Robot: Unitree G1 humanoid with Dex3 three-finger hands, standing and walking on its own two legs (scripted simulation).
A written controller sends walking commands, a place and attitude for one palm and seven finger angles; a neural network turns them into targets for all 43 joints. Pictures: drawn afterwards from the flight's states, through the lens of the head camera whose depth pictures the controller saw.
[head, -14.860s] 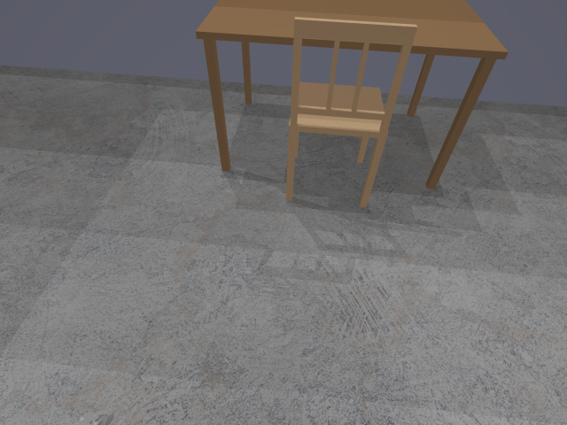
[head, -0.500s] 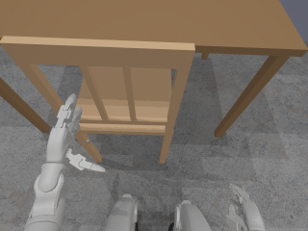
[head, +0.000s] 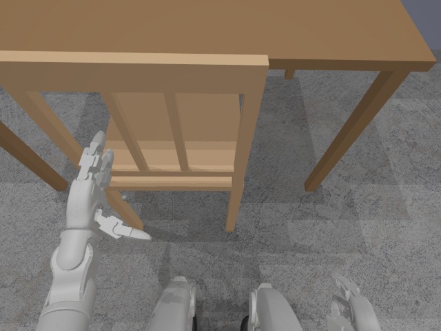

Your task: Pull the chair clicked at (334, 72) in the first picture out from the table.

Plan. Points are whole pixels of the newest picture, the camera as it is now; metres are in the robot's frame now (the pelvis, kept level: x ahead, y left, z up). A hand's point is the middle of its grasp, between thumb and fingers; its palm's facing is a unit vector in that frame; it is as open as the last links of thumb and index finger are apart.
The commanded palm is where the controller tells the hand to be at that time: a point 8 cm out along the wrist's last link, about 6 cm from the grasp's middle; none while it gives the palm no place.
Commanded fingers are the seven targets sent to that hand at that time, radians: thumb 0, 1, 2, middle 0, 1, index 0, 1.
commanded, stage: aim the fingers beside a spindle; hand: left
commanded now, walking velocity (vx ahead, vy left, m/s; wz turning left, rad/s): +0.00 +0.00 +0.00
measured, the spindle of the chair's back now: (128, 136) +0.47 +0.21 +0.01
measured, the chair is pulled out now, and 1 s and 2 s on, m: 0.00 0.00 0.00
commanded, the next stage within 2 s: push the fingers through the gap in 0.34 s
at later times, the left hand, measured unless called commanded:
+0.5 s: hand (122, 201) +0.32 +0.18 +0.03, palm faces +0.04 -1.00 -0.06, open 17.0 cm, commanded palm +0.31 +0.24 +0.03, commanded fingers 0.00 -0.50 0.30 -0.06 -0.08 -0.06 -0.08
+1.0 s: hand (127, 174) +0.37 +0.19 +0.03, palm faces +0.06 -1.00 -0.05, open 16.9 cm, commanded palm +0.36 +0.24 +0.03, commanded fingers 0.00 -0.50 0.30 -0.06 -0.08 -0.06 -0.08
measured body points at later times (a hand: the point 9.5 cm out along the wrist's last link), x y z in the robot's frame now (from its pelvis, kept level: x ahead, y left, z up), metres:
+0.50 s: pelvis +0.00 +0.00 +0.00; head +0.10 +0.00 +0.43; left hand +0.31 +0.24 +0.03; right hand +0.17 -0.25 -0.11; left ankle +0.04 +0.12 -0.62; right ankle +0.02 -0.11 -0.62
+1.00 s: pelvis +0.00 +0.00 +0.00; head +0.11 +0.01 +0.43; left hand +0.36 +0.24 +0.03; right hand +0.13 -0.25 -0.11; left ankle +0.04 +0.12 -0.62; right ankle +0.02 -0.11 -0.62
